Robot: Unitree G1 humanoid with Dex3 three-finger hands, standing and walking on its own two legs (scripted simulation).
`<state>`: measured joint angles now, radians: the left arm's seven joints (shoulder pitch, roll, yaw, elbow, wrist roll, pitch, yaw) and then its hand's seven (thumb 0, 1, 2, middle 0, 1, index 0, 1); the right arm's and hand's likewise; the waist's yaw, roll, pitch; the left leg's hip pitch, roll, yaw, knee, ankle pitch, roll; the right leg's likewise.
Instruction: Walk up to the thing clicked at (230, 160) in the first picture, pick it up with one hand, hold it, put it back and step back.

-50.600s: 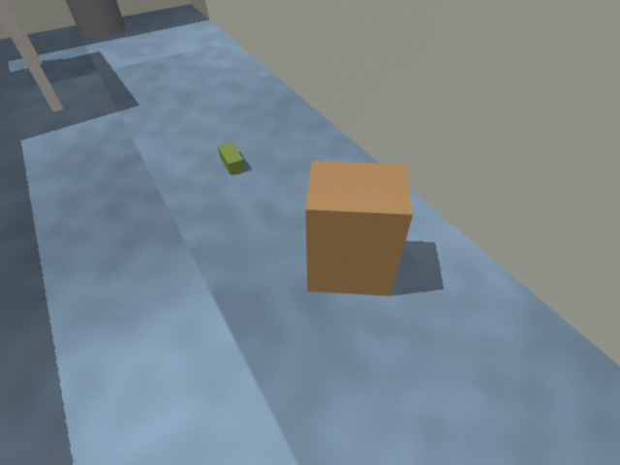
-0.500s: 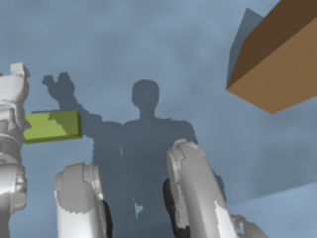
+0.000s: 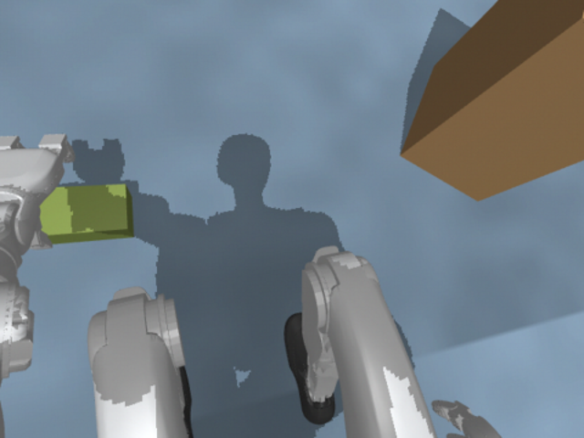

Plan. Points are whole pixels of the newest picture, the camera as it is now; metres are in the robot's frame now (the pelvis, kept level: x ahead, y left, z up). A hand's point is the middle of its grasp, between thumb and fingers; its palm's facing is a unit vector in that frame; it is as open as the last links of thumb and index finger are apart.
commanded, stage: home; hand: left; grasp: from above
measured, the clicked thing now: (75, 215) +0.49 +0.26 -0.32
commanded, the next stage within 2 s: none
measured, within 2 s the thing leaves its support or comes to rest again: neither
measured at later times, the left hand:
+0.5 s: hand (26, 199) +0.44 +0.25 -0.09, palm faces -0.33 -0.48 -0.81, open 9.6 cm
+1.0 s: hand out of the picture +0.28 +0.20 +0.13, palm faces +0.03 -0.95 -0.32, open 7.4 cm
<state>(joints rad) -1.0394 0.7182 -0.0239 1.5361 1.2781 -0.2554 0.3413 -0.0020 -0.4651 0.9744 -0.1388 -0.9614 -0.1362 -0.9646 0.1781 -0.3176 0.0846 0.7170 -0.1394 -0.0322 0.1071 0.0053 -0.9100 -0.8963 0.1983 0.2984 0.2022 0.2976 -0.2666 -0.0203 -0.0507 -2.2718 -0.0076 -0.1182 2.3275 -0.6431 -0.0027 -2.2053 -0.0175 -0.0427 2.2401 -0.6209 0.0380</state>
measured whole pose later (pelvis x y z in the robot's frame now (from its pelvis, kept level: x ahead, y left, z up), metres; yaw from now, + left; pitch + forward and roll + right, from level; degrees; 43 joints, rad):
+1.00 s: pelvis +0.03 +0.00 +0.23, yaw +5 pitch +25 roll -4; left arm 0.05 0.29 0.02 0.22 0.04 0.31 0.09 0.01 0.89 0.90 -0.20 -0.30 -0.20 -0.30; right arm 0.09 -0.22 0.04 0.53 0.04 -0.08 -0.06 0.01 -0.90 -0.90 0.20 0.30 0.20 0.30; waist -0.06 0.02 -0.18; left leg -1.42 0.02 -0.08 1.59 -0.61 -0.02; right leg -1.38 -0.02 -0.05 1.53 -0.58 0.02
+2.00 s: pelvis +0.10 +0.00 +0.36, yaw +7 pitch +10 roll -3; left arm 0.50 0.22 0.03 -0.13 -0.05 0.45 0.03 0.01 0.90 0.90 -0.20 -0.30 -0.20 -0.30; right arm 0.29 -0.22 0.04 0.54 0.00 -0.22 -0.18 0.02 -0.90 -0.90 0.20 0.30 0.21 0.30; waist -0.04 0.04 -0.16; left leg -0.69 0.03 -0.06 1.01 -0.50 -0.01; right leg -0.64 -0.02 -0.06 0.94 -0.47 0.02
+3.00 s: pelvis +0.10 +0.00 +0.36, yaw +6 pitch +10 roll -3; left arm 0.50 0.23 0.03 -0.13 -0.05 0.46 0.02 0.01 0.90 0.90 -0.20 -0.30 -0.20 -0.30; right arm 0.29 -0.22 0.03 0.54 0.00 -0.23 -0.18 0.02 -0.90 -0.90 0.20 0.30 0.21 0.30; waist -0.04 0.04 -0.16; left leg -0.69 0.03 -0.05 1.02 -0.51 -0.01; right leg -0.65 -0.02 -0.05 0.95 -0.48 0.03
